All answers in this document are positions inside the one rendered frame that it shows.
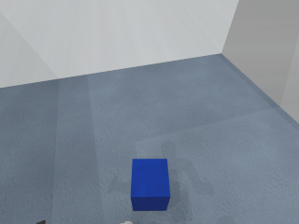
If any carton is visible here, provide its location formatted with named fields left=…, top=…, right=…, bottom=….
left=130, top=159, right=171, bottom=211

